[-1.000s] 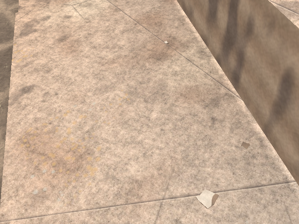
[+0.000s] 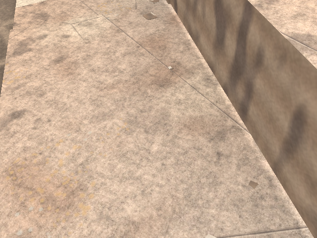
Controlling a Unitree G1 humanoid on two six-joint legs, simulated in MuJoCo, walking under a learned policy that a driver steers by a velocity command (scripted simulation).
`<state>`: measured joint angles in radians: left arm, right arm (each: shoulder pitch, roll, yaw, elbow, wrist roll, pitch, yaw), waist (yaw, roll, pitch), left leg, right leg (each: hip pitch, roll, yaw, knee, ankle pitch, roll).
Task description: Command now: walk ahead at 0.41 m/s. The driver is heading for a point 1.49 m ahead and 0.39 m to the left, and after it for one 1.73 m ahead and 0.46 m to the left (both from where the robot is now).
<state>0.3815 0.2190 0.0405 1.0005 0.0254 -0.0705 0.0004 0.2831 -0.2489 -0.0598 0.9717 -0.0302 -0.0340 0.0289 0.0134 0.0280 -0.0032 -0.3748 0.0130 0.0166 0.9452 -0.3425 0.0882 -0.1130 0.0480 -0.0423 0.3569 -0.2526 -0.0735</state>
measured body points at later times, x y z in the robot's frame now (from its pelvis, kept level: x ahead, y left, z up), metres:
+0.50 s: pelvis +0.27 +0.04 -0.01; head +0.30 +0.05 +0.44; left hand +0.30 +0.29 -0.16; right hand +0.33 -0.22 -0.14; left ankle +0.32 +0.10 -0.75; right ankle +0.20 -0.09 -0.65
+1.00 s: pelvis +0.55 +0.01 -0.01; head +0.59 +0.00 +0.44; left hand +0.66 +0.27 -0.13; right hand +0.57 -0.25 -0.16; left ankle +0.43 +0.11 -0.66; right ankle +0.62 -0.07 -0.75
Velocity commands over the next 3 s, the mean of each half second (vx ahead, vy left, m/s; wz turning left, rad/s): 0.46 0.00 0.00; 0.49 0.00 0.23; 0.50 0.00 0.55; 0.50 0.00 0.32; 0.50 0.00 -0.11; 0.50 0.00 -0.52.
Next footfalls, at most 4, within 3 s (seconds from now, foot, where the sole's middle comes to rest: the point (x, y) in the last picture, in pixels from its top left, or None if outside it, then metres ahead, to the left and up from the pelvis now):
0.34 left None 0.36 0.10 -0.78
0.88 right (190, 209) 0.66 -0.07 -0.78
1.40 left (132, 170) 0.86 0.20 -0.78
1.94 right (129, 117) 1.22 0.25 -0.78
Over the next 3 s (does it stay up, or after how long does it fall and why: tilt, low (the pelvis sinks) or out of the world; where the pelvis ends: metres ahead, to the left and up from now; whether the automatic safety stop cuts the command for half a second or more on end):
stays up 1.49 0.50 -0.02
